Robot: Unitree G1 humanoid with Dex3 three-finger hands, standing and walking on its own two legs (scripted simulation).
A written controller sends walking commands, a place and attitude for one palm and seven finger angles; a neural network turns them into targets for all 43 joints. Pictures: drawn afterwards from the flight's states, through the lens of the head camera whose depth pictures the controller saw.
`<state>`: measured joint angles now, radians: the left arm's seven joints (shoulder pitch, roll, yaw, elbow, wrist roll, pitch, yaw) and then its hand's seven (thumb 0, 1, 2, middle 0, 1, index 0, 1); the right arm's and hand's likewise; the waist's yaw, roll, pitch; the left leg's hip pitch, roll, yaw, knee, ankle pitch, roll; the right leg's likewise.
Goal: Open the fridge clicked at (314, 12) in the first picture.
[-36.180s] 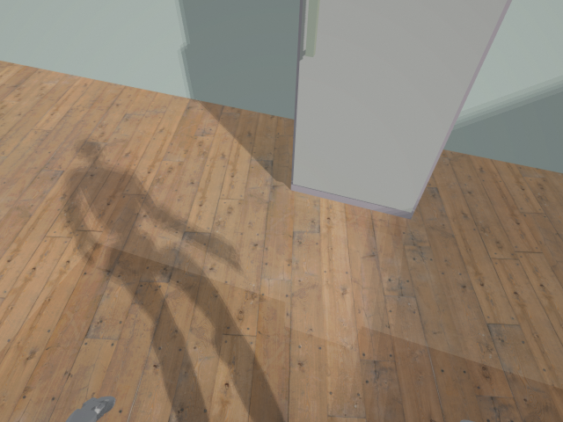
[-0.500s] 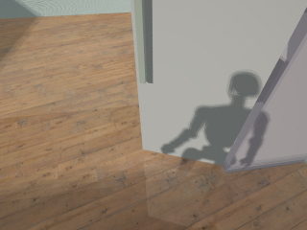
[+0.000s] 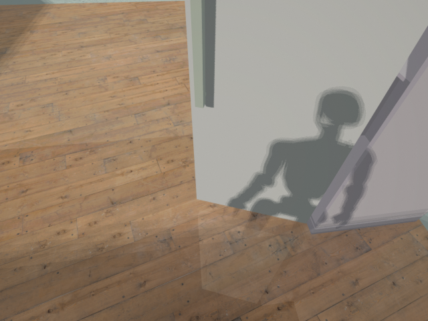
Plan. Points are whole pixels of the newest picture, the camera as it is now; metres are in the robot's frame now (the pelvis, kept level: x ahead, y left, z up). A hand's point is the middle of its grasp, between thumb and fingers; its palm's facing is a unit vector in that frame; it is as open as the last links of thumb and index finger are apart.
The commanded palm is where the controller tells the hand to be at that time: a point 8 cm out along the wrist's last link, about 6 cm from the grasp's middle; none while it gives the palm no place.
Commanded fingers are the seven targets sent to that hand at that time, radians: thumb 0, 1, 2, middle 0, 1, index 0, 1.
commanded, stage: look to check the result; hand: left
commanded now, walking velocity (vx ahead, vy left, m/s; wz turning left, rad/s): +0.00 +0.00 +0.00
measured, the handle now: (201, 45) +0.75 +0.08 +0.15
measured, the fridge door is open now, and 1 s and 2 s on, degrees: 68 68 68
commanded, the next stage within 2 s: stand and wait in 0.24 s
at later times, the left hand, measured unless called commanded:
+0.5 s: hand out of the picture +0.09 +0.23 -0.16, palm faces -0.02 -0.95 -0.31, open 7.4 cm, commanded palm none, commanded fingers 0.00 0.90 0.90 -0.20 -0.30 -0.20 -0.30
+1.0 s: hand out of the picture +0.10 +0.23 -0.16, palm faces -0.02 -0.94 -0.33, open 7.4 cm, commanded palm none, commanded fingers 0.00 0.90 0.90 -0.20 -0.30 -0.20 -0.30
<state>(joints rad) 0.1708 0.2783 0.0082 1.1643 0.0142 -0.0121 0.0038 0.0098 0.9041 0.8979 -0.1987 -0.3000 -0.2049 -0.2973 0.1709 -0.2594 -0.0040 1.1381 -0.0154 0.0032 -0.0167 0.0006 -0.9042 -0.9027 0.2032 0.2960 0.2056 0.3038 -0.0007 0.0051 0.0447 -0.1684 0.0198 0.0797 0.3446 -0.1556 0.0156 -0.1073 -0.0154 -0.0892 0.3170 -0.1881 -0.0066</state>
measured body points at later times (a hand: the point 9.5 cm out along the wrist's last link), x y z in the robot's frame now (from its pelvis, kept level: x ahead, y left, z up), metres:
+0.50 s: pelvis +0.01 -0.01 +0.00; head +0.03 -0.01 +0.45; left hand +0.09 +0.28 -0.14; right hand +0.08 -0.30 -0.14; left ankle +0.02 +0.11 -0.75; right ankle -0.01 -0.11 -0.75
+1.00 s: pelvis +0.03 -0.01 +0.00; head +0.04 -0.02 +0.45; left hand +0.10 +0.28 -0.13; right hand +0.09 -0.30 -0.14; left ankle +0.02 +0.11 -0.75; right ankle -0.01 -0.11 -0.75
